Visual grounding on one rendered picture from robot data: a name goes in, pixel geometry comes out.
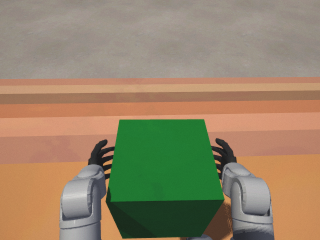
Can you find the carton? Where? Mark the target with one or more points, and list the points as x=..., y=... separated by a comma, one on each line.
x=163, y=181

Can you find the left robot forearm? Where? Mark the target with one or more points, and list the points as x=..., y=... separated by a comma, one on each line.
x=80, y=205

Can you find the robot left hand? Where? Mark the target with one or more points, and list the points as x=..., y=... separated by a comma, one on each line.
x=97, y=159

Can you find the robot right hand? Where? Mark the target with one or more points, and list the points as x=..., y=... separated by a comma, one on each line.
x=227, y=155

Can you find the right robot forearm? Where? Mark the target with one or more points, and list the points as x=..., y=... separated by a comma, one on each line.
x=251, y=205

